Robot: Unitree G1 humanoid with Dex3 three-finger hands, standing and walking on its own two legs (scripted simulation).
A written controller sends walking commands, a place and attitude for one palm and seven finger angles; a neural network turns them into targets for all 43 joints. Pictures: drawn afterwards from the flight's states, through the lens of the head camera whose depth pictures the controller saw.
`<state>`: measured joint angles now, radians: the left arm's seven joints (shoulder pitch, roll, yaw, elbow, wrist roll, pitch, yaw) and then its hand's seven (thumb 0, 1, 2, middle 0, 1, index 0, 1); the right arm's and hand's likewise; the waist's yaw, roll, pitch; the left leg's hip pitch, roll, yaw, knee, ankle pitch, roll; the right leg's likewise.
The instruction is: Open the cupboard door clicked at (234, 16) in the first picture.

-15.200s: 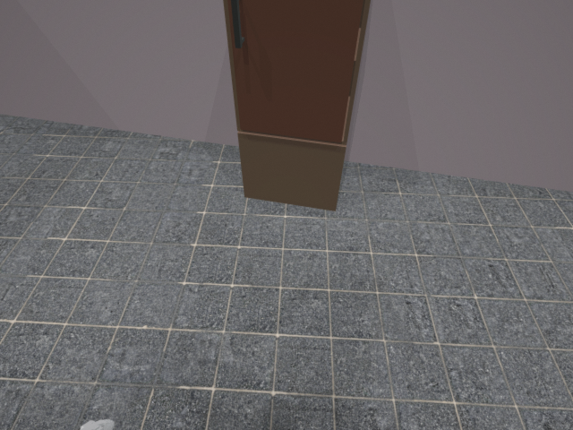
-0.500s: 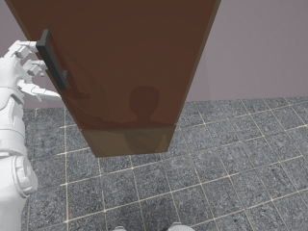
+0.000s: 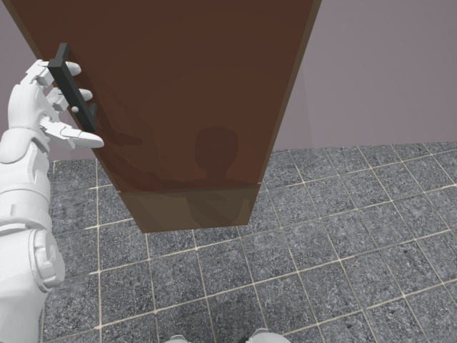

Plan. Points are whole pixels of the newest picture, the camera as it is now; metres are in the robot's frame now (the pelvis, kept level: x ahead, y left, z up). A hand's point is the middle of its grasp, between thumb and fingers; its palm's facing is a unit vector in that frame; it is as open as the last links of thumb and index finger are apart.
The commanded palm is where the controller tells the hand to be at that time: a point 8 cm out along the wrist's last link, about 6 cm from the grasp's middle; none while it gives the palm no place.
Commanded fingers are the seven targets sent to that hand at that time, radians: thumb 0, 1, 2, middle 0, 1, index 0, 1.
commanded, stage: slide the fingers in behind the handle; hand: left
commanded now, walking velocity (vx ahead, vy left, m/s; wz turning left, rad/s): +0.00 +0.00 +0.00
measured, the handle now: (77, 91) +0.52 +0.24 +0.11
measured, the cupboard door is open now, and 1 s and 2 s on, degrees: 0 0 14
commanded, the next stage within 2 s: close the thumb around the handle in 0.60 s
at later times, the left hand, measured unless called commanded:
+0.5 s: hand (82, 108) +0.48 +0.23 +0.11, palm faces +0.03 -1.00 +0.00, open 13.8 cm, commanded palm +0.46 +0.27 +0.11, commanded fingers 0.00 -0.50 0.30 -0.30 -1.20 -0.30 -1.20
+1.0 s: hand (83, 111) +0.47 +0.22 +0.11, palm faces +0.04 -1.00 +0.00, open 11.4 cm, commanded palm +0.45 +0.27 +0.11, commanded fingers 0.00 0.40 0.68 -0.36 -1.30 -0.36 -1.30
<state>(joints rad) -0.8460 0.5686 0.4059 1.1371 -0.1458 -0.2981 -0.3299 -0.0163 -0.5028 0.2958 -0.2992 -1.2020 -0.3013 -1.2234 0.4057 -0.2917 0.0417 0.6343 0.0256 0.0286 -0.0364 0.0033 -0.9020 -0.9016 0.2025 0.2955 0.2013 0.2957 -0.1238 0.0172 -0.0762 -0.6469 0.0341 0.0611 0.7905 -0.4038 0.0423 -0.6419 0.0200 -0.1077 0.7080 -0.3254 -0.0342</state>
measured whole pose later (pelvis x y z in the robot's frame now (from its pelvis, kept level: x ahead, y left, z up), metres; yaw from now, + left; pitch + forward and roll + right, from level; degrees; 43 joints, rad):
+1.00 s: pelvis +0.00 +0.01 +0.00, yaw -1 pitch +14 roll -2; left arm -0.82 0.51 0.39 1.12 -0.14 -0.31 -0.29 -0.01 -0.11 0.46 -0.32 -1.24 -0.33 -1.24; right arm 0.40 -0.28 0.04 0.63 0.02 0.02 -0.03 0.00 -0.90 -0.90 0.20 0.30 0.20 0.30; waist -0.12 0.02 -0.09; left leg -0.63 0.03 0.07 0.79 -0.41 0.05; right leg -0.63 0.02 -0.09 0.71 -0.32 -0.02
